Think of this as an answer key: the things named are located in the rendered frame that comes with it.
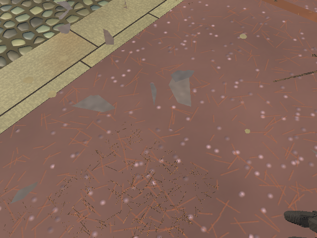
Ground robot right hand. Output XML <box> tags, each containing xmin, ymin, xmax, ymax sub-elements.
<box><xmin>283</xmin><ymin>210</ymin><xmax>317</xmax><ymax>238</ymax></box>

